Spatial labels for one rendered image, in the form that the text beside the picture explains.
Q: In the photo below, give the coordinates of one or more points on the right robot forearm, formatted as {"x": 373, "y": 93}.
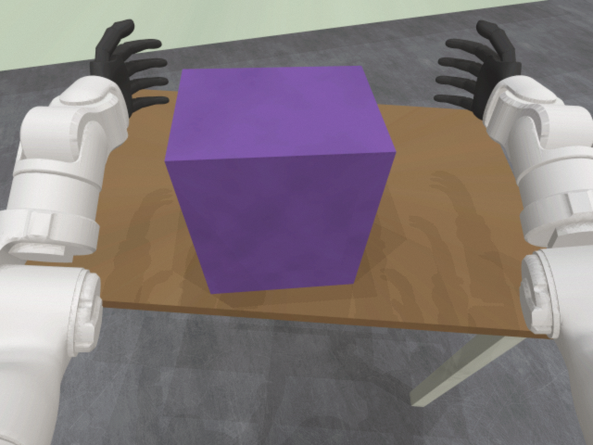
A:
{"x": 550, "y": 147}

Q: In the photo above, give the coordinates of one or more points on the carton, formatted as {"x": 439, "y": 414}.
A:
{"x": 279, "y": 173}

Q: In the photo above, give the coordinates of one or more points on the right robot hand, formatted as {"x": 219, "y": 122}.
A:
{"x": 497, "y": 67}

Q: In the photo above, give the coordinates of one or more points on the robot left upper arm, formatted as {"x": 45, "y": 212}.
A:
{"x": 48, "y": 314}

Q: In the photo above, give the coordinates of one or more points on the left robot hand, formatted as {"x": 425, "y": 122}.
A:
{"x": 109, "y": 63}

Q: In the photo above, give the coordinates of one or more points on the robot right upper arm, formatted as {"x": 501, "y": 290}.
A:
{"x": 556, "y": 296}

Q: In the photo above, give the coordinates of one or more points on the table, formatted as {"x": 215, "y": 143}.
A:
{"x": 444, "y": 254}

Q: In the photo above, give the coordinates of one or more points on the left robot forearm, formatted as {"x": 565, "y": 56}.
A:
{"x": 59, "y": 171}

